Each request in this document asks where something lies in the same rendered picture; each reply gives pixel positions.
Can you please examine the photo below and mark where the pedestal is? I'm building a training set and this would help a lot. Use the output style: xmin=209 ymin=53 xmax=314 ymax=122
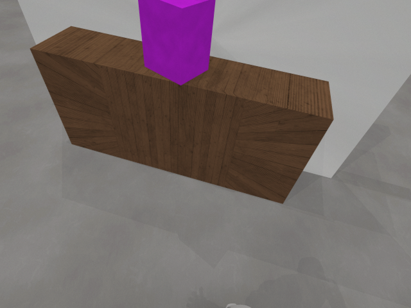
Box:
xmin=30 ymin=26 xmax=334 ymax=204

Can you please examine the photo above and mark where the carton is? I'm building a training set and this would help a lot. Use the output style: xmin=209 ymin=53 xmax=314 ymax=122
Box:
xmin=138 ymin=0 xmax=216 ymax=85

